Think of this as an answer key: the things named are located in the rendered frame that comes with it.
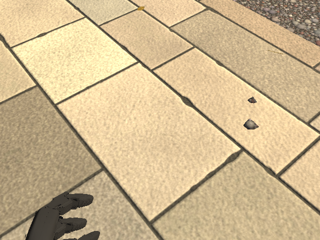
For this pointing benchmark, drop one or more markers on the left robot hand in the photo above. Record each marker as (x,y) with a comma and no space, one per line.
(47,223)

